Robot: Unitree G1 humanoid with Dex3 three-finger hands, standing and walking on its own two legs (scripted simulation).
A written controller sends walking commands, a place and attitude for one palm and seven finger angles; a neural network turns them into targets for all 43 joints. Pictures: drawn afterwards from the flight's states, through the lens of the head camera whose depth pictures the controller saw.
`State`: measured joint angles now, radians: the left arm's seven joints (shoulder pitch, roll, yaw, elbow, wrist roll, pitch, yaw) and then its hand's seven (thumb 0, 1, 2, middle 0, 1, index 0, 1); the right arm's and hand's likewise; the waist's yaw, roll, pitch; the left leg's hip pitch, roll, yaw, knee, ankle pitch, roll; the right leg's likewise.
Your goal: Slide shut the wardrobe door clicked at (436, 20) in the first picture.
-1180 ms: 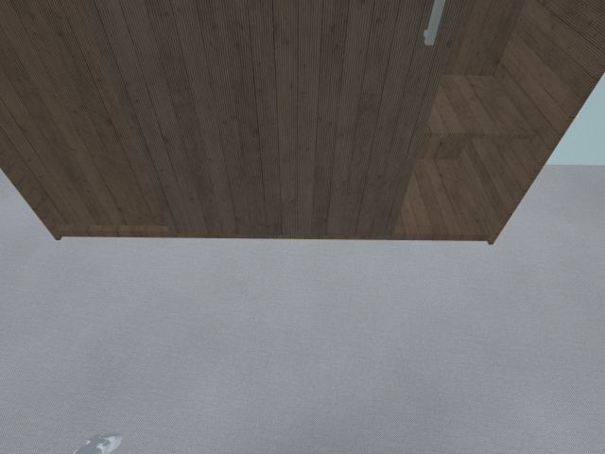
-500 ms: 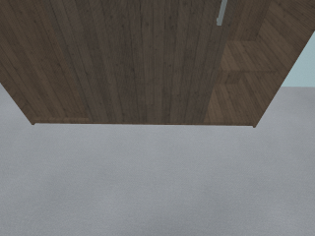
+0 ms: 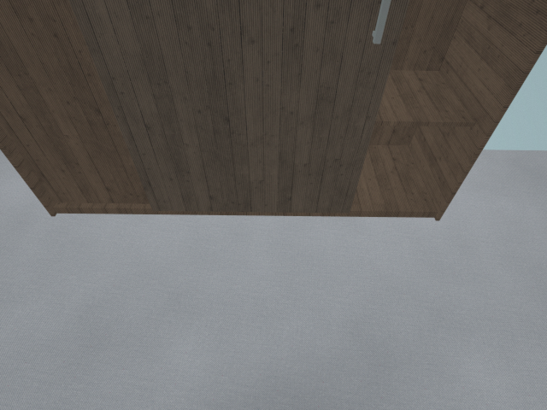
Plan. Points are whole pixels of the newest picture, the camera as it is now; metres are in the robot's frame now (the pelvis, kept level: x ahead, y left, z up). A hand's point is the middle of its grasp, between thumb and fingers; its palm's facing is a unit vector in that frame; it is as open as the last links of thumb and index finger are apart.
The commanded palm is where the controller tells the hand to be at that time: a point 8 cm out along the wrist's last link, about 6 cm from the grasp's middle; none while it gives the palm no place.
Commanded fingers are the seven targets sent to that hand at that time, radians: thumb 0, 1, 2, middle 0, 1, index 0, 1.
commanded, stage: look at it before walking up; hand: left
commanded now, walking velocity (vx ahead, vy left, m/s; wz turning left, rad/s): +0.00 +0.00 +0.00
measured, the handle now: (384, 1) +1.07 -0.24 +0.19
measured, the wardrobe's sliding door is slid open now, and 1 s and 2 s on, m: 0.43 0.43 0.43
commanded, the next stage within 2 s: walk to a spot facing it in 0.36 s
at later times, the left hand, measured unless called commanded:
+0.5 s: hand out of the picture +0.08 +0.25 -0.15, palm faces -0.02 -0.94 -0.34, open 7.4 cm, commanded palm none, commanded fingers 0.00 0.90 0.90 -0.20 -0.30 -0.20 -0.30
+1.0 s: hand out of the picture +0.04 +0.16 -0.17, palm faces -0.17 -0.95 -0.27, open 7.3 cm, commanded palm none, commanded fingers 0.00 0.90 0.90 -0.20 -0.30 -0.20 -0.30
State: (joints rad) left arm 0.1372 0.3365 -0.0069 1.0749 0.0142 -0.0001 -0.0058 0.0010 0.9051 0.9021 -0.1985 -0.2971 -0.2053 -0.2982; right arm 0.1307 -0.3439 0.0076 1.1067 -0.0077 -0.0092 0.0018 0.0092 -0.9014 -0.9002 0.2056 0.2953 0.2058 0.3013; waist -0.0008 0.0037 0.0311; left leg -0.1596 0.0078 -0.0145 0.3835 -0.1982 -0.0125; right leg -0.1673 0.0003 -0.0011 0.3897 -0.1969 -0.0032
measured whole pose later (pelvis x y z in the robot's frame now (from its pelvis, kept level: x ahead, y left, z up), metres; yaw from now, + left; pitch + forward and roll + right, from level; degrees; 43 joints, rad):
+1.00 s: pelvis -0.02 -0.03 -0.01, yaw -13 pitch +0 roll +2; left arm 0.28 0.19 0.04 0.94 0.02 0.04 0.00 0.00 0.91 0.90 -0.20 -0.30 -0.20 -0.30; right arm 0.15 -0.23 -0.05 0.97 -0.01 0.06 -0.01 0.01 -0.90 -0.90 0.20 0.29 0.20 0.30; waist 0.04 0.02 0.10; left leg -0.47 0.05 0.02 1.10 -0.42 -0.05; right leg -0.31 0.05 0.01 0.59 -0.28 -0.08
